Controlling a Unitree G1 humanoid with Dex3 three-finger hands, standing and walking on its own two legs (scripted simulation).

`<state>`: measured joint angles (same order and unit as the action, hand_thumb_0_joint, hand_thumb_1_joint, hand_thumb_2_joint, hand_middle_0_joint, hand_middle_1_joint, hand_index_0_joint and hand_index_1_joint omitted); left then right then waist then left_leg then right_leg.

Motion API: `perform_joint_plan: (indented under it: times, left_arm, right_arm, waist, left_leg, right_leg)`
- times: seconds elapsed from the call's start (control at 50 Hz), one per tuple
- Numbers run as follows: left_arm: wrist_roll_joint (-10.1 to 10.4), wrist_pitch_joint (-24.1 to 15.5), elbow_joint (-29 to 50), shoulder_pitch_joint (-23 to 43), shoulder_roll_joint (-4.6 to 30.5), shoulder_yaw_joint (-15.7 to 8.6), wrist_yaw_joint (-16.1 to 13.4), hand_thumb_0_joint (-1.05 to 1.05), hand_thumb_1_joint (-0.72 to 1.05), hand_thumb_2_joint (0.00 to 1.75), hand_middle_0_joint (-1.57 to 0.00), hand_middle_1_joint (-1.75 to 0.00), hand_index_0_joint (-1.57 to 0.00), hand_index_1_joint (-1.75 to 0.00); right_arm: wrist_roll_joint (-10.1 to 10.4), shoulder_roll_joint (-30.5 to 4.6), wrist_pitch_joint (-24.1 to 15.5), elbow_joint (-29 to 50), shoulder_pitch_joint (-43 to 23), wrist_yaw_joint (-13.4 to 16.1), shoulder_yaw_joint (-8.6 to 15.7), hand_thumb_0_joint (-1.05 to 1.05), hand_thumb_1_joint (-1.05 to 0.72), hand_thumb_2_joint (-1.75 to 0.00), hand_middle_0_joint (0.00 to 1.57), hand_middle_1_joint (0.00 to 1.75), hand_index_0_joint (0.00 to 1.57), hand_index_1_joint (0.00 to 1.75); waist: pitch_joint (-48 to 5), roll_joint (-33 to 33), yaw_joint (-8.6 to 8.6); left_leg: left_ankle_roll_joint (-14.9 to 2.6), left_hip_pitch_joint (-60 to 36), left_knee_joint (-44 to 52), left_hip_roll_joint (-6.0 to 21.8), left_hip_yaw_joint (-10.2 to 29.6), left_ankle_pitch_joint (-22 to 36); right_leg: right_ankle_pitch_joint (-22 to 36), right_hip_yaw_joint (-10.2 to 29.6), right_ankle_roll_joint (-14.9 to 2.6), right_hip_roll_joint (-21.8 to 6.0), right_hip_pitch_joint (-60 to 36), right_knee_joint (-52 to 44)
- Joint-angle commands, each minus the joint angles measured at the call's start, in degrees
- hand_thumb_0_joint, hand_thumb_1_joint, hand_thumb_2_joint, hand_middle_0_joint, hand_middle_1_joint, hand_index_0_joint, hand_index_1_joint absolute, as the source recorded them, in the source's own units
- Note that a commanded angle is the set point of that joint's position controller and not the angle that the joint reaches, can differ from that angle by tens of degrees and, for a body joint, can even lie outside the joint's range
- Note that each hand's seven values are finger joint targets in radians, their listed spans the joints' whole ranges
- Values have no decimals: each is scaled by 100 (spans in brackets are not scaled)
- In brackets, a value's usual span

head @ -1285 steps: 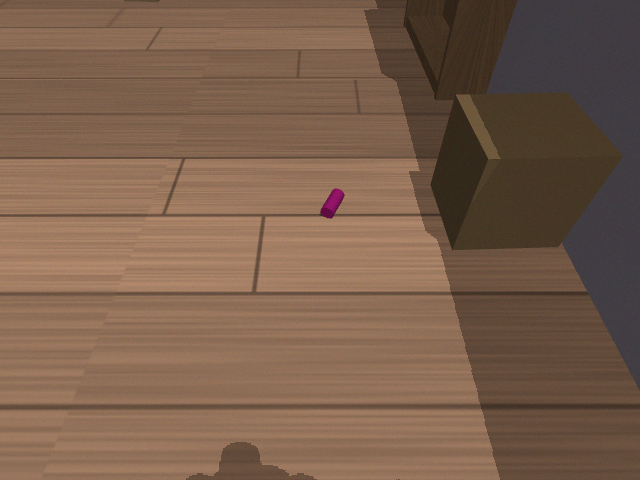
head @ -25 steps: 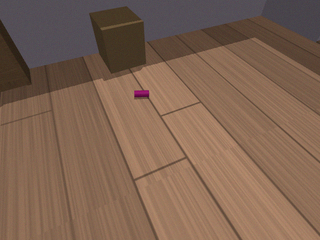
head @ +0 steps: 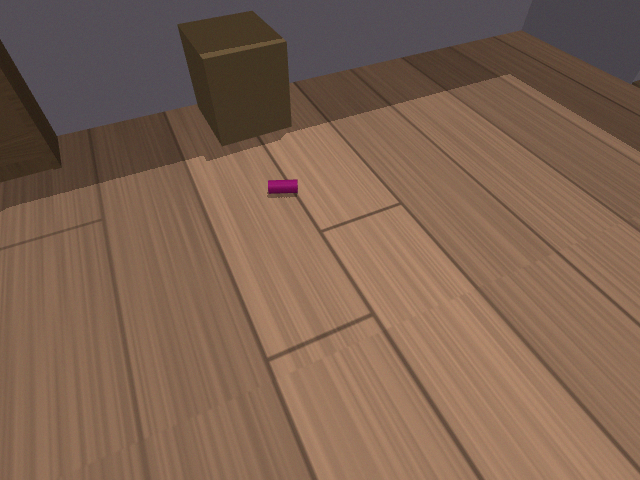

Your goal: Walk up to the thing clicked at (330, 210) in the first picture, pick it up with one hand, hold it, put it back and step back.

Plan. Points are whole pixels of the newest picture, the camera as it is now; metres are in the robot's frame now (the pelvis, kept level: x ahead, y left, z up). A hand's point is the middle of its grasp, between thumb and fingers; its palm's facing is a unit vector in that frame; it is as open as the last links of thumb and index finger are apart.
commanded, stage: stand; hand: left
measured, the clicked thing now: (283, 186) +1.47 +0.18 -0.75
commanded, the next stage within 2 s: walk up in 0.34 s
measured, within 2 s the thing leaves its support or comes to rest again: neither
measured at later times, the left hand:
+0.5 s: hand out of the picture +0.09 +0.26 -0.15, palm faces -0.08 -0.93 -0.36, open 7.4 cm
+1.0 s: hand (174, 434) +0.23 +0.23 -0.16, palm faces +0.00 -0.94 -0.35, open 7.4 cm
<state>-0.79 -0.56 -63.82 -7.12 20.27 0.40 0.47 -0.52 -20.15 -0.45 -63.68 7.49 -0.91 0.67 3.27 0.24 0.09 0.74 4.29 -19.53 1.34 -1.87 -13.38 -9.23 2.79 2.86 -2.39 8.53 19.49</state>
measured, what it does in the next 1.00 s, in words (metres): walks ahead: right foot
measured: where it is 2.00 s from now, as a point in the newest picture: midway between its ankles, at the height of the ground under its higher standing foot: (331, 353)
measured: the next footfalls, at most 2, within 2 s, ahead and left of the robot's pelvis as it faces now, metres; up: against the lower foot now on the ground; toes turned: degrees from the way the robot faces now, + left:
right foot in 0.60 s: +0.15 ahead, -0.18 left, +0.00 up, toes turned -7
left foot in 1.04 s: +0.41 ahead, +0.11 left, +0.00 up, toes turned +5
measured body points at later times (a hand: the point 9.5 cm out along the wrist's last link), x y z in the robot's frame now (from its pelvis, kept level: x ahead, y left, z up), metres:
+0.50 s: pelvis +0.02 -0.02 +0.00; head +0.02 -0.02 +0.45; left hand +0.09 +0.31 -0.13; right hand +0.06 -0.33 -0.13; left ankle -0.03 +0.12 -0.75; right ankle +0.04 -0.15 -0.72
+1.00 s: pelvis +0.21 -0.04 -0.02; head +0.23 -0.03 +0.43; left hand +0.23 +0.28 -0.14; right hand +0.30 -0.37 -0.12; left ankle +0.35 +0.10 -0.73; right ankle +0.11 -0.17 -0.75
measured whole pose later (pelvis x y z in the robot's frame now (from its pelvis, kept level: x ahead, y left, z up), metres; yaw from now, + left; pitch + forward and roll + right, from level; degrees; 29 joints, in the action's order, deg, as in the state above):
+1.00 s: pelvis +0.21 -0.04 -0.02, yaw +0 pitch -2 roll -3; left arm -1.3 -5.0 -54.2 -18.6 23.4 -3.6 3.3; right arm -1.7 -23.8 -1.3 -53.1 13.2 -6.4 4.6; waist 4.3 -2.0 -2.2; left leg -0.4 28.1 -36.9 6.5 1.3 -9.3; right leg -21.2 -6.5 0.7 0.0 -1.6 22.1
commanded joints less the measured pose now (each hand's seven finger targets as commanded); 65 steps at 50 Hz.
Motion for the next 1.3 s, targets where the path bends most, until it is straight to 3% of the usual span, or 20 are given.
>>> perform_joint_plan:
  times: [0.0, 0.3, 0.32, 0.34, 0.4, 0.46, 0.56, 0.58, 0.6, 0.62, 0.64, 0.74, 0.86, 0.96, 1.02, 1.04, 1.06, 1.08, 1.16, 1.28]
  left_arm:
    - [24, -110, 321, 169, 1210, -248, -102, 0, 90, 90, -20, -30, -20, -30]
    - [23, -87, 320, 143, 1197, -246, -104, 0, 90, 90, -20, -30, -20, -30]
    - [-91, -150, 667, 10, 1711, -583, 74, 0, 90, 90, -20, -30, -20, -30]
    - [-152, -150, 691, 205, 1632, -586, 144, 0, 90, 90, -20, -30, -20, -30]
    - [-160, -139, 1120, 867, 1496, -608, 262, 0, 90, 90, -20, -30, -20, -30]
    - [-81, -238, 1141, 662, 1430, -602, 382, 0, 90, 90, -20, -30, -20, -30]
    - [-80, -309, 500, -1418, 1576, -828, 352, 0, 90, 90, -20, -30, -20, -30]
    - [-106, -349, 332, -2059, 1921, -976, 259, 0, 90, 90, -20, -30, -20, -30]
    - [-173, -361, 417, -2457, 2322, -1114, 163, 0, 90, 90, -20, -30, -20, -30]
    - [-178, -400, 782, -1696, 2481, -1054, 138, 0, 90, 90, -20, -30, -20, -30]
    - [-131, -394, 1093, -914, 2602, -1012, 162, 0, 90, 90, -20, -30, -20, -30]
    - [5, -520, 1252, -472, 1821, -792, 142, 0, 90, 90, -20, -30, -20, -30]
    - [7, -625, 1463, -613, 1979, -860, 129, 0, 90, 90, -20, -30, -20, -30]
    - [5, -568, 1439, -963, 1939, -843, 144, 0, 90, 90, -20, -30, -20, -30]
    - [19, -500, 1587, -925, 1790, -721, 121, 0, 90, 90, -20, -30, -20, -30]
    - [49, -452, 1631, -1190, 1436, -617, 92, 0, 90, 90, -20, -30, -20, -30]
    - [150, -436, 1717, -1513, 969, -524, 104, 0, 90, 90, -20, -30, -20, -30]
    - [125, -404, 1646, -1340, 1625, -642, 22, 0, 90, 90, -20, -30, -20, -30]
    - [229, -407, 1450, -1249, 1523, -572, 93, 0, 90, 90, -20, -30, -20, -30]
    - [88, -323, 1654, -807, 1349, -565, 312, 0, 90, 90, -20, -30, -20, -30]
  right_arm:
    - [9, -1242, -111, 350, -154, 102, 246, 0, -90, -90, 20, 30, 20, 30]
    - [4, -1246, -90, 363, -200, 109, 262, 0, -90, -90, 20, 30, 20, 30]
    - [-96, -1758, -198, 689, 128, -23, 618, 0, -90, -90, 20, 30, 20, 30]
    - [-138, -1883, -220, 588, 293, -78, 705, 0, -90, -90, 20, 30, 20, 30]
    - [-166, -2059, -297, 725, 594, -97, 860, 0, -90, -90, 20, 30, 20, 30]
    - [-179, -1881, -353, 939, 417, -108, 829, 0, -90, -90, 20, 30, 20, 30]
    - [-214, -1525, -267, 1402, -473, -184, 752, 0, -90, -90, 20, 30, 20, 30]
    - [-214, -1189, -253, 1439, -251, -183, 630, 0, -90, -90, 20, 30, 20, 30]
    - [-162, -878, -230, 1589, -187, -197, 491, 0, -90, -90, 20, 30, 20, 30]
    - [-45, -1179, -172, 1561, 101, -186, 578, 0, -90, -90, 20, 30, 20, 30]
    - [-84, -1611, -174, 1489, 181, -170, 689, 0, -90, -90, 20, 30, 20, 30]
    - [36, -1544, -222, 1103, 864, -279, 668, 0, -90, -90, 20, 30, 20, 30]
    - [-102, -1454, -206, 1532, 257, -437, 691, 0, -90, -90, 20, 30, 20, 30]
    - [-112, -1331, -304, 1758, -132, -474, 694, 0, -90, -90, 20, 30, 20, 30]
    - [-180, -1599, -366, 1414, 1211, -356, 860, 0, -90, -90, 20, 30, 20, 30]
    - [-263, -1945, -402, 1224, 2131, -279, 1003, 0, -90, -90, 20, 30, 20, 30]
    - [-253, -2368, -449, 1374, 2235, -193, 1120, 0, -90, -90, 20, 30, 20, 30]
    - [-14, -2422, -452, 1479, 2025, -193, 1124, 0, -90, -90, 20, 30, 20, 30]
    - [83, -1711, -476, 1778, 996, -71, 769, 0, -90, -90, 20, 30, 20, 30]
    - [30, -1754, -594, 2015, 945, -83, 743, 0, -90, -90, 20, 30, 20, 30]
  waist:
    - [-476, -17, 10]
    - [-393, -60, 5]
    - [-861, -115, 62]
    - [-484, -419, 174]
    - [652, -777, 479]
    - [488, -758, 264]
    - [-310, -364, -792]
    - [-612, 924, -1055]
    - [-502, 1967, -1239]
    - [-386, 1231, -808]
    - [188, 862, -492]
    - [361, 539, -22]
    - [600, 523, -141]
    - [242, 352, -298]
    - [-549, -324, 394]
    - [-1062, -1222, 787]
    - [-1272, -2371, 638]
    - [-1479, -1460, 647]
    - [-265, -792, 70]
    - [316, -716, 78]
  left_leg:
    - [-187, 90, 358, 641, 448, 1061]
    - [-184, 170, 428, 612, 444, 710]
    - [-603, -136, 172, 572, 582, -2195]
    - [-810, -275, 443, 855, 958, -3140]
    - [-1433, -403, 1424, 2142, 2189, -2885]
    - [-1362, -405, 1262, 1839, 1608, -2086]
    - [-825, 1696, -1048, 712, -112, -1712]
    - [-658, 2737, -2690, 253, -459, -2122]
    - [-452, 3812, -4185, -363, -97, -2558]
    - [-328, 3569, -4741, -397, 641, -1958]
    - [-309, 3289, -4647, 76, 895, -1644]
    - [-214, 2561, -3936, 329, 966, -348]
    - [26, 2842, -2452, 533, 695, 183]
    - [-161, 2003, -1385, 400, -95, 580]
    - [-455, -94, -1076, 49, -288, 401]
    - [-787, -1247, -777, 508, 461, -401]
    - [-1248, -2145, -180, 1998, 3287, -725]
    - [-1679, -2002, 276, 2283, 4133, -841]
    - [-1023, 127, 193, 1513, 1200, 1444]
    - [-1461, 480, 574, 1644, 520, 1278]
  right_leg:
    - [1214, 289, -369, -484, -294, -145]
    - [917, 276, -361, -452, -229, -180]
    - [-1963, 62, -530, -28, 16, 382]
    - [-2453, -93, -509, 40, 998, 843]
    - [-1770, -59, -333, -78, 3074, 2612]
    - [-1620, 5, -381, -304, 2580, 2186]
    - [-226, -715, -334, 132, -1184, 885]
    - [-859, -300, -384, 58, -2311, 690]
    - [-2852, 1653, -614, -987, -2313, -244]
    - [-4523, 3663, -1013, -2061, -1257, -1529]
    - [-4804, 3993, -1518, -2351, -277, -1678]
    - [-2050, 1096, -1271, -1241, 273, -1150]
    - [-1654, 403, -1464, -1270, 72, -1200]
    - [646, -306, -1215, -1067, -391, -299]
    - [1687, -627, -1015, -740, 237, 1909]
    - [976, -879, -794, -336, 1144, 3618]
    - [-2105, -651, -506, 746, 2772, 4878]
    - [-2284, 206, -672, 514, 2814, 5176]
    - [-1068, 499, -581, -21, 2122, 4700]
    - [-648, -24, -256, -325, 2255, 2956]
